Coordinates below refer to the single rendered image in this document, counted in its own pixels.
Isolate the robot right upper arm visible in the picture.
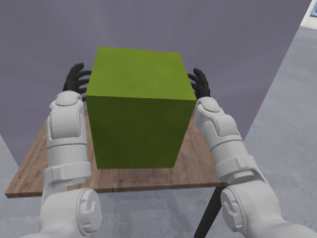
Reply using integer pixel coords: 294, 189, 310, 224
220, 179, 317, 238

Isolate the table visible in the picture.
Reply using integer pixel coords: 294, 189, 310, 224
4, 109, 244, 238

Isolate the robot left hand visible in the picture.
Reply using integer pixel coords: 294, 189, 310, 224
62, 62, 92, 102

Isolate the robot right hand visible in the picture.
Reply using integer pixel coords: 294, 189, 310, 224
187, 67, 211, 109

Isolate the robot left upper arm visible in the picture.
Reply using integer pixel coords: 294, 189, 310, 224
19, 187, 103, 238

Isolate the right robot forearm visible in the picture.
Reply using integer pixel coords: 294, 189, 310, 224
193, 96, 282, 215

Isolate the left robot forearm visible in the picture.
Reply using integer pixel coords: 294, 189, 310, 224
39, 90, 92, 231

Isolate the carton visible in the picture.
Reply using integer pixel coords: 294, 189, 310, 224
85, 46, 197, 170

